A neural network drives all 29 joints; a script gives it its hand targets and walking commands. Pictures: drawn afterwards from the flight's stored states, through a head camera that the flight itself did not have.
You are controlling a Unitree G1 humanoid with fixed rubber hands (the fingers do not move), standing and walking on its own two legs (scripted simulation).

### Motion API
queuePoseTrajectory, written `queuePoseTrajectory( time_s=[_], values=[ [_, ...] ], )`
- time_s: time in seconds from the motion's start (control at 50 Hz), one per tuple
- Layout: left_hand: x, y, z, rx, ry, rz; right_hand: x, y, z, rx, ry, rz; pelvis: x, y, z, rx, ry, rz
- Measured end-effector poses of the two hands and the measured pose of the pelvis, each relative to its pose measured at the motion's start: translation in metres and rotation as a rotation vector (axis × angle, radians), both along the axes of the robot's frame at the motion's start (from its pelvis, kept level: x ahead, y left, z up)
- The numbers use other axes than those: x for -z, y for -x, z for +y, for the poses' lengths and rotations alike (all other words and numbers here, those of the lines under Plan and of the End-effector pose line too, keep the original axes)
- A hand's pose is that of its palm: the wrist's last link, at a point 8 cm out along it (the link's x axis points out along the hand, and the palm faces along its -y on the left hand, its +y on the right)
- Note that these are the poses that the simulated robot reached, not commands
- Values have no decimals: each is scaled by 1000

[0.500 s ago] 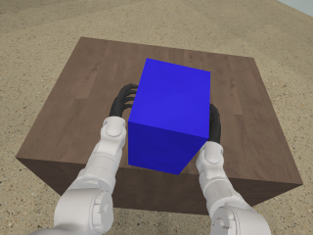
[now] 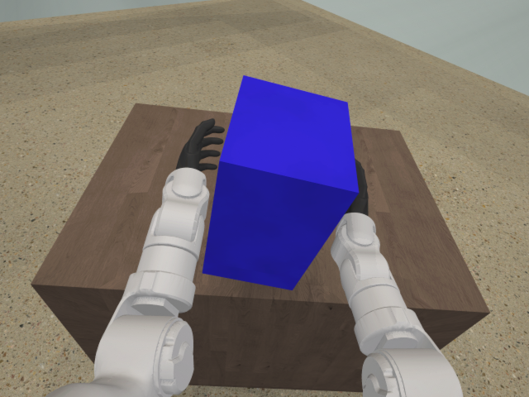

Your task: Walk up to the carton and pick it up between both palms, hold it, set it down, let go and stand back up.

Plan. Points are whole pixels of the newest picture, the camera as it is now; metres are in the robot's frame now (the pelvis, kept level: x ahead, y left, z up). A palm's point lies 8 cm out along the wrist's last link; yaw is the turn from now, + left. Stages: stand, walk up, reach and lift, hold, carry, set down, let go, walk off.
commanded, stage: reach and lift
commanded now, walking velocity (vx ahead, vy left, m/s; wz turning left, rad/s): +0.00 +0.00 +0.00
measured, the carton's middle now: (270, 193) +0.41 -0.03 +0.11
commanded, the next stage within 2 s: hold in 1.60 s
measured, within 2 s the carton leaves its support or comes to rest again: neither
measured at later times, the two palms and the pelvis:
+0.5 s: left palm (175, 164) +0.38 +0.11 +0.18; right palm (351, 199) +0.35 -0.14 +0.15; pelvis -0.01 +0.01 +0.00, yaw +0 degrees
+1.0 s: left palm (167, 156) +0.38 +0.12 +0.20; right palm (350, 182) +0.36 -0.13 +0.18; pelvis -0.01 +0.00 +0.00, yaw +0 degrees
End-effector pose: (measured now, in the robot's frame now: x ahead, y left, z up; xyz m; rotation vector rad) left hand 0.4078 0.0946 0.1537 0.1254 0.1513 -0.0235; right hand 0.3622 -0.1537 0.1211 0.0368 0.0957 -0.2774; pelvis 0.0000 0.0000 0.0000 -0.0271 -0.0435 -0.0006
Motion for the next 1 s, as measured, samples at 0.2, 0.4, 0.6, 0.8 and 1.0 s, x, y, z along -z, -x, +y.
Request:
queuePoseTrajectory(
  time_s=[0.2,0.4,0.6,0.8,1.0],
  values=[
    [-17,13,13,-31,-24,17,-9,5,13,-29,-17,17,1,3,8,0,-1,-104],
    [-20,25,18,-57,-22,16,-17,10,16,-56,-18,11,3,6,14,0,6,-120],
    [-41,26,17,-79,-17,21,-43,6,14,-78,-3,16,3,7,14,13,3,-116],
    [-49,29,22,-109,-10,30,-55,0,18,-108,-3,22,3,7,11,12,1,-131],
    [-48,31,25,-121,-5,36,-55,-2,21,-120,-12,26,3,8,5,-5,-1,-127]
  ],
)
